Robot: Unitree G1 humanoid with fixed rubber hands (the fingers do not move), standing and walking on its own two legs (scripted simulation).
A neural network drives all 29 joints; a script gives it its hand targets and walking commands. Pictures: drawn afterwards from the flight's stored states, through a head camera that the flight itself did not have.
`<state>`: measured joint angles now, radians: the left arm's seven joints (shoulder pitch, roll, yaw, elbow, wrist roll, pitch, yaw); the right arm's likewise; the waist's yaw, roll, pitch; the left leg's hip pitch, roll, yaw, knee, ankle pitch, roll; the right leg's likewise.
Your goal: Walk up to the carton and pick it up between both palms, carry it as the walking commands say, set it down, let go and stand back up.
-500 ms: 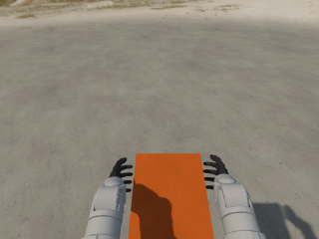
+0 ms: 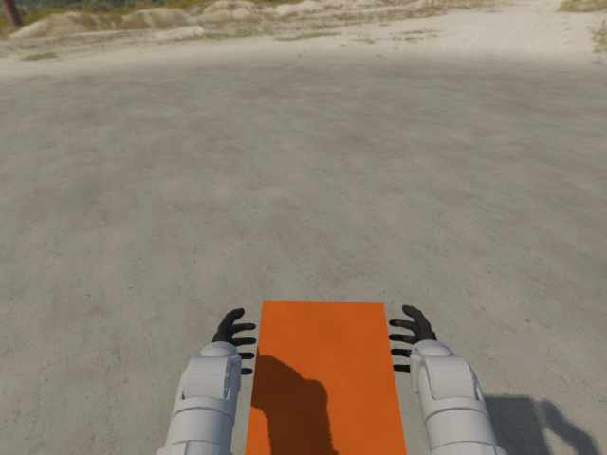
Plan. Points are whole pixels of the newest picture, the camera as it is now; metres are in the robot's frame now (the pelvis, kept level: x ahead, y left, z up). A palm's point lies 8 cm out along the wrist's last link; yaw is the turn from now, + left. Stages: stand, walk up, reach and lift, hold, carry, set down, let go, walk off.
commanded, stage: hold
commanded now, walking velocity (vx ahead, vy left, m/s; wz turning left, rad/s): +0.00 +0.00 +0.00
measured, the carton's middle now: (322, 393) +0.29 +0.00 -0.04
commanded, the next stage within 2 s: carry in 0.28 s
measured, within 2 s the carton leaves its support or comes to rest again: neither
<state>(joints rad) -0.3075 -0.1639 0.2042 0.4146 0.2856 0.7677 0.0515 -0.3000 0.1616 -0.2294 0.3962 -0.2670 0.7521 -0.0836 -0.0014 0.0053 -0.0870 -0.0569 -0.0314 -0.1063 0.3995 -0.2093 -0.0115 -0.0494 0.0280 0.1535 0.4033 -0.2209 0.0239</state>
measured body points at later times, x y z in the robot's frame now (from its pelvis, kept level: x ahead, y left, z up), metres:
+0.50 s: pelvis +0.00 +0.02 -0.01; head -0.01 +0.00 +0.44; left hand +0.32 +0.16 +0.06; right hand +0.34 -0.11 +0.05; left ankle +0.02 +0.13 -0.74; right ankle +0.01 -0.14 -0.74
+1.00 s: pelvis +0.25 +0.09 -0.02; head +0.26 +0.06 +0.43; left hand +0.55 +0.24 +0.08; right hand +0.58 -0.03 +0.06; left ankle +0.35 +0.26 -0.72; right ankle +0.07 -0.05 -0.74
